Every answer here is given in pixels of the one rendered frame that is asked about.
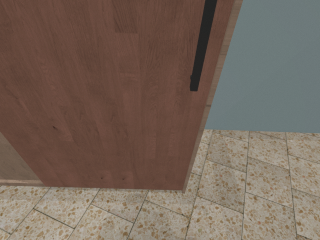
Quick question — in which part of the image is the handle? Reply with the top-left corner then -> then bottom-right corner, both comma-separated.
190,0 -> 217,92

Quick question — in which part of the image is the wardrobe door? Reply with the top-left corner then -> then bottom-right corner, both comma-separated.
0,132 -> 40,181
0,0 -> 234,190

